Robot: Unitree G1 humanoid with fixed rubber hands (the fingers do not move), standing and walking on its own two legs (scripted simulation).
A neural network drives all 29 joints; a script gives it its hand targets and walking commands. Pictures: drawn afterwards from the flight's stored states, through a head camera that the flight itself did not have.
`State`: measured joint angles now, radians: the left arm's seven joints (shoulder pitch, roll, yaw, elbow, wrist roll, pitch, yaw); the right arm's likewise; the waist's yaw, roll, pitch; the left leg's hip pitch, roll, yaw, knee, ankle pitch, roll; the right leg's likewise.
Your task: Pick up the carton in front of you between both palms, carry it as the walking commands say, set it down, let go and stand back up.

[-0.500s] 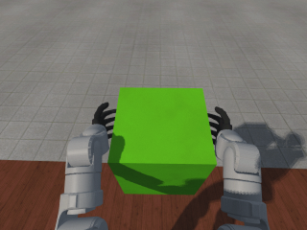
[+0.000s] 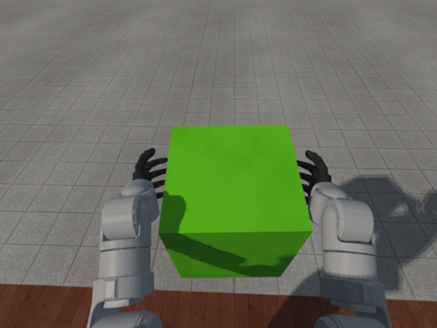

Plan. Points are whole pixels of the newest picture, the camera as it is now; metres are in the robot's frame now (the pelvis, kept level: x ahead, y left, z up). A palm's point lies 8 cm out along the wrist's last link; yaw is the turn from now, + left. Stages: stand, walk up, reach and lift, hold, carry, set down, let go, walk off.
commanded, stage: carry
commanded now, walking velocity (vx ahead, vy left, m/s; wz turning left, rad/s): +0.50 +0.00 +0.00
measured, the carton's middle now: (230, 207) +0.34 -0.01 +0.04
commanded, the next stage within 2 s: none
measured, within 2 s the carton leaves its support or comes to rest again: neither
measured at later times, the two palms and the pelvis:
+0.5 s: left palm (156, 102) +0.63 +0.18 +0.09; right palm (273, 102) +0.63 -0.12 +0.09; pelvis +0.30 +0.02 -0.03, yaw -2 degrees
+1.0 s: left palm (183, 60) +0.93 +0.14 +0.06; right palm (270, 61) +0.93 -0.16 +0.06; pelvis +0.60 +0.00 -0.05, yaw +1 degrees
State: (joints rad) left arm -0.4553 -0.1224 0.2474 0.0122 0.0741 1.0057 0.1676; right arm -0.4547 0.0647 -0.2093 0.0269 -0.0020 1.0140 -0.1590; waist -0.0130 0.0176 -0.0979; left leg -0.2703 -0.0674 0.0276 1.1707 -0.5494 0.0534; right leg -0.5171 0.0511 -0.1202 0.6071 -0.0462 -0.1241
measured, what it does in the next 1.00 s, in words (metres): goes down: left foot 0.04 m lower, then right foot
